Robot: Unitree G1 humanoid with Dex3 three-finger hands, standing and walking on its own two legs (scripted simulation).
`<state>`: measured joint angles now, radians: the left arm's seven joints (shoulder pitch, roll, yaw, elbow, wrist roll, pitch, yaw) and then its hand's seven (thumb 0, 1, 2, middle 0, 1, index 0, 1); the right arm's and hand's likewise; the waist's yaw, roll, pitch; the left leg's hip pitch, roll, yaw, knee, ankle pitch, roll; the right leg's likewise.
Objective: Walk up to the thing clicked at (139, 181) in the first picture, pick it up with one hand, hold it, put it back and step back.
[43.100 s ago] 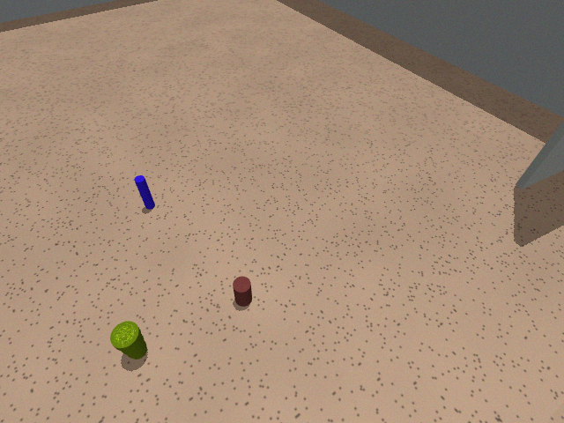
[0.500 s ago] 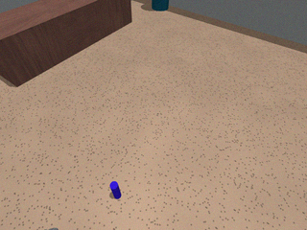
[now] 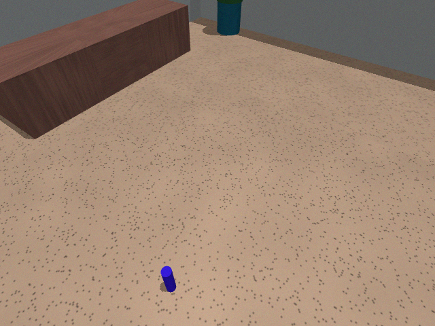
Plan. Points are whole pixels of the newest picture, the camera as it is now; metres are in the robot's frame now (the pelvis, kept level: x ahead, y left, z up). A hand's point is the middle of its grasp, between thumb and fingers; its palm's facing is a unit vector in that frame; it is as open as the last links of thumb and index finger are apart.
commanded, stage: stand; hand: left
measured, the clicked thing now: (168, 279) +0.44 +0.21 -0.69
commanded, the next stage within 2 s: step back in 1.34 s
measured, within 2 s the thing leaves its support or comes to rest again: neither
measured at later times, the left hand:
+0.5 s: hand out of the picture +0.05 +0.24 -0.16, palm faces -0.03 -0.94 -0.34, open 7.4 cm
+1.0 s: hand out of the picture +0.10 +0.23 -0.15, palm faces -0.04 -0.94 -0.34, open 7.4 cm
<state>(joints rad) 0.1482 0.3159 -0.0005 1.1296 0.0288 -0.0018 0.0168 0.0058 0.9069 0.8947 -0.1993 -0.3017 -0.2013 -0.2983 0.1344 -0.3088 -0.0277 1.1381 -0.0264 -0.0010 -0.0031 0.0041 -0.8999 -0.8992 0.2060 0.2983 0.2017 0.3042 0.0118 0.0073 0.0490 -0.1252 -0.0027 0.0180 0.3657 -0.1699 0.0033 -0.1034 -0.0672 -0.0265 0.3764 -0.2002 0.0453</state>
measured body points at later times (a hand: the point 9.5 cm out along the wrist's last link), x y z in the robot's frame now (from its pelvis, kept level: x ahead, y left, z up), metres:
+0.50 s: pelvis +0.00 -0.01 +0.00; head +0.01 -0.02 +0.45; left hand +0.05 +0.29 -0.13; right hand +0.06 -0.30 -0.14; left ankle +0.02 +0.12 -0.75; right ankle +0.01 -0.15 -0.75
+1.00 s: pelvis +0.02 -0.02 +0.00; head +0.03 -0.02 +0.45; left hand +0.10 +0.28 -0.13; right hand +0.09 -0.31 -0.14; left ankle +0.02 +0.12 -0.75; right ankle +0.01 -0.15 -0.75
